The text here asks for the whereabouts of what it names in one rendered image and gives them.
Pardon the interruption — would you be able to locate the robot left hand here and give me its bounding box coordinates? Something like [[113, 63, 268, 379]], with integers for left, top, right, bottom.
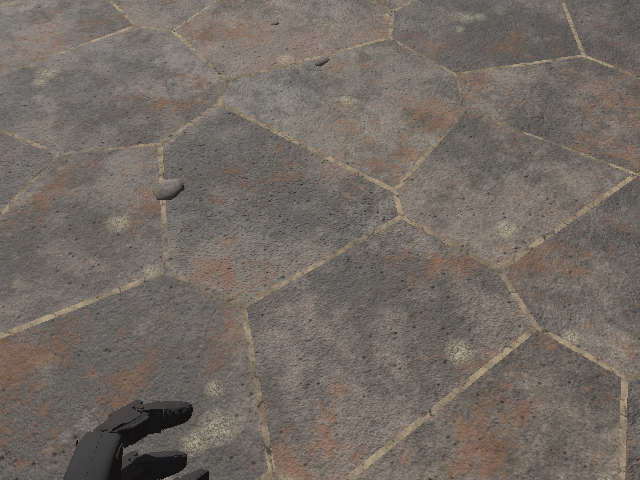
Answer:
[[63, 400, 209, 480]]

